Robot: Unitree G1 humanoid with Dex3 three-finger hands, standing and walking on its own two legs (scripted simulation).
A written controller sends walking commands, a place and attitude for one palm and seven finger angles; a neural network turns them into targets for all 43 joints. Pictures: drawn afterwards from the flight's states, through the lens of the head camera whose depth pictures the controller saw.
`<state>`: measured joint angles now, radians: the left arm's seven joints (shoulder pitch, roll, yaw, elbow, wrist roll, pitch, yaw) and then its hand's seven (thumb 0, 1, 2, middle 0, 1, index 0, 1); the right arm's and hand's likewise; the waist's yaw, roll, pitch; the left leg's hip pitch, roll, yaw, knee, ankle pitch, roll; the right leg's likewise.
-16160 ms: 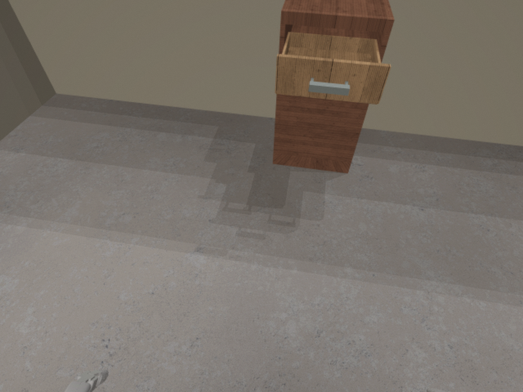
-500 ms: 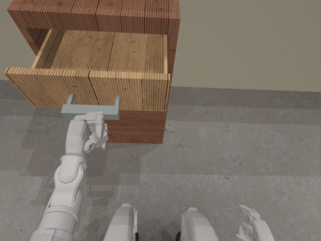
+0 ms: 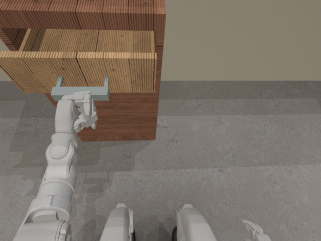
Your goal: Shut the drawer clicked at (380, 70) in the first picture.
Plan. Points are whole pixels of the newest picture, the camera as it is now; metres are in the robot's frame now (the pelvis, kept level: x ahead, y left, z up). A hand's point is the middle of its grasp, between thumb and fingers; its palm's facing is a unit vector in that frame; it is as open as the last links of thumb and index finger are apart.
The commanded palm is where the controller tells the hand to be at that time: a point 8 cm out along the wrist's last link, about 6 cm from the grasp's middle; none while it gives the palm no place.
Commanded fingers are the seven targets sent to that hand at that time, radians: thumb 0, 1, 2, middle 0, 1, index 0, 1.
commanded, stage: push the drawer shut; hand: left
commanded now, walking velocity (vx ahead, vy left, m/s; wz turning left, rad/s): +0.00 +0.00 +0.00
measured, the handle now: (82, 86) +0.50 +0.20 +0.03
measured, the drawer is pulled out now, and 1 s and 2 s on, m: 0.10 0.00 0.00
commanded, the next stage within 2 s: pull the fist back off the drawer in 1.06 s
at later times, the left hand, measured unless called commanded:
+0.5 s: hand (97, 96) +0.47 +0.16 +0.03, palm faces +0.02 -1.00 -0.03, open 3.4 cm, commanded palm +0.45 +0.20 +0.03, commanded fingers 0.00 0.90 0.90 -1.40 -1.60 -1.40 -1.60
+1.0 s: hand (95, 82) +0.52 +0.17 +0.02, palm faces +0.01 -1.00 -0.04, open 3.0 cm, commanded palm +0.52 +0.20 +0.03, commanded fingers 0.00 0.90 0.90 -1.40 -1.60 -1.40 -1.60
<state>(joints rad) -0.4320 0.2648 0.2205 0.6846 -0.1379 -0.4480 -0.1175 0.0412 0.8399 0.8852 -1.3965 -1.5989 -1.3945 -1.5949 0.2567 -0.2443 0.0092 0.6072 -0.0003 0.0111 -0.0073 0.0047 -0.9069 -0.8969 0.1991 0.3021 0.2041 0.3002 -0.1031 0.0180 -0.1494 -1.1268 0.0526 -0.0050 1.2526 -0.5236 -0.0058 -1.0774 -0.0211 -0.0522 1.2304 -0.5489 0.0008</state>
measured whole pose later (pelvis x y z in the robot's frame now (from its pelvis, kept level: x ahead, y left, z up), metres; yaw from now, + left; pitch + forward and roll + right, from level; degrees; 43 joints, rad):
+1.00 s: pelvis -0.02 +0.01 -0.02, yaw -1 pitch +28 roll -4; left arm -0.96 0.48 0.38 1.19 -0.02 -0.47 -0.15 0.00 0.71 0.92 -1.40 -1.60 -1.39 -1.59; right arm 0.35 -0.26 0.05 0.65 -0.04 0.06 0.01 0.00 -0.91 -0.90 0.20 0.30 0.20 0.30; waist -0.21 0.04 -0.12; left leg -1.32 0.07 -0.03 1.34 -0.51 0.01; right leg -1.25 -0.01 -0.07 1.28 -0.52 0.01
